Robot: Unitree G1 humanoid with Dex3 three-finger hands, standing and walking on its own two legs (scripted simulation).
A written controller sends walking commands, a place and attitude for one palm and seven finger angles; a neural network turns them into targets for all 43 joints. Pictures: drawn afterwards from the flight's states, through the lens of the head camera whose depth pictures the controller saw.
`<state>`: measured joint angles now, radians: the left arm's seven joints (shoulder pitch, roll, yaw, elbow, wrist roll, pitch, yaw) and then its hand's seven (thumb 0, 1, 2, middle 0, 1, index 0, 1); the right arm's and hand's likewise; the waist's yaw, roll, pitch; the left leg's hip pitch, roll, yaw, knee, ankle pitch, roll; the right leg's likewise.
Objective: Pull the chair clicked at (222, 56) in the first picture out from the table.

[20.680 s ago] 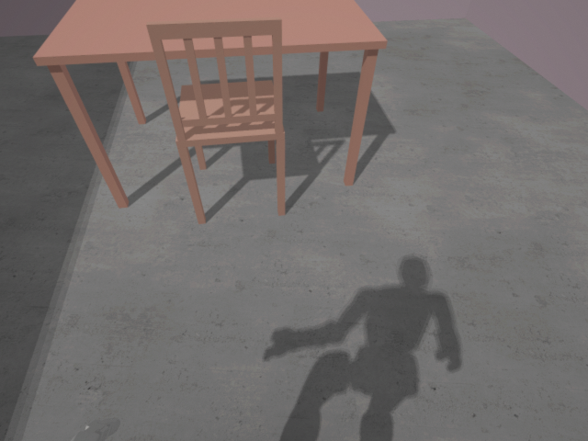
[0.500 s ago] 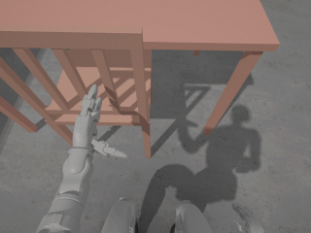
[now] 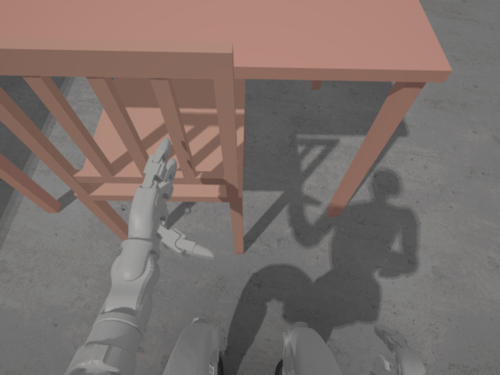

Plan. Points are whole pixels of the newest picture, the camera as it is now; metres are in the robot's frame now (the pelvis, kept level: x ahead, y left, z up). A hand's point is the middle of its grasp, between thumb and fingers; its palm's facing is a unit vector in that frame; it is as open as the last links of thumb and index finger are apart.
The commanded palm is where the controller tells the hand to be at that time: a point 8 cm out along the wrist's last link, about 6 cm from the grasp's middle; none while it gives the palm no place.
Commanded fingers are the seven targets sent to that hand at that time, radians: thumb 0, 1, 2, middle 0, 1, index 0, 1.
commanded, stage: aim the fingers beside a spindle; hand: left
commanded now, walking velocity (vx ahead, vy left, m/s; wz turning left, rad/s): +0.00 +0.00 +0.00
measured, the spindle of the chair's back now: (128, 133) +0.51 +0.22 +0.02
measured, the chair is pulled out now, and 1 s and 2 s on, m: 0.00 0.00 0.00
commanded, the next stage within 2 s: push the fingers through the gap in 2.00 s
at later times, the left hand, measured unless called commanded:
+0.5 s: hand (182, 207) +0.37 +0.11 +0.03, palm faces -0.05 -1.00 -0.04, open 16.9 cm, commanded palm +0.35 +0.17 +0.03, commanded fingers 0.00 -0.50 0.30 -0.06 -0.08 -0.06 -0.08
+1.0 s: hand (179, 202) +0.38 +0.12 +0.02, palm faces -0.03 -1.00 -0.04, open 16.9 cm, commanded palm +0.35 +0.17 +0.02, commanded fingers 0.00 -0.50 0.30 -0.06 -0.08 -0.06 -0.08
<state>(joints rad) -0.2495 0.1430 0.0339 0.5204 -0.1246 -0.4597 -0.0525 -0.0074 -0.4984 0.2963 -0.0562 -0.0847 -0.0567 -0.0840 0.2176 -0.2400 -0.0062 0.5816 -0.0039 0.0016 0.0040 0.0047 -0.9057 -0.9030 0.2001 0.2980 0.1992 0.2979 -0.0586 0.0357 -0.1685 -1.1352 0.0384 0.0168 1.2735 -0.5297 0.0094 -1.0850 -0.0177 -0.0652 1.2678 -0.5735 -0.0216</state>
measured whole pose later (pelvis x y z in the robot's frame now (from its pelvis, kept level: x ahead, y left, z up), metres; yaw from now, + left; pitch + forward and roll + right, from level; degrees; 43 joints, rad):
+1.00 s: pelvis +0.00 +0.00 +0.00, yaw +0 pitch +23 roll -1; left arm -0.28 0.17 0.09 0.54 -0.11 -0.46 -0.03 -0.01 -0.50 0.30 -0.06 -0.09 -0.06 -0.08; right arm 0.21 -0.23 0.00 0.57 -0.01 0.02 0.01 0.00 -0.91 -0.90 0.20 0.30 0.20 0.30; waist -0.07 0.03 -0.17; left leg -1.15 0.04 0.02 1.28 -0.54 0.01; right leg -1.10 -0.01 -0.06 1.28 -0.58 -0.02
